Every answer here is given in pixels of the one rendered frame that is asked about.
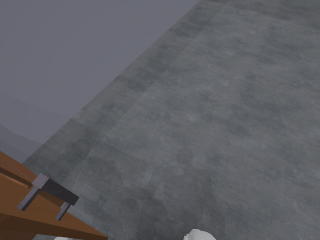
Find right robot thigh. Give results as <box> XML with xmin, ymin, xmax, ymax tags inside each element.
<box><xmin>183</xmin><ymin>230</ymin><xmax>216</xmax><ymax>240</ymax></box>

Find handle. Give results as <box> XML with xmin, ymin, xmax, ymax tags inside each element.
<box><xmin>17</xmin><ymin>173</ymin><xmax>80</xmax><ymax>221</ymax></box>

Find cupboard door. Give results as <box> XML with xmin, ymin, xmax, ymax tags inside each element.
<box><xmin>0</xmin><ymin>175</ymin><xmax>108</xmax><ymax>240</ymax></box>

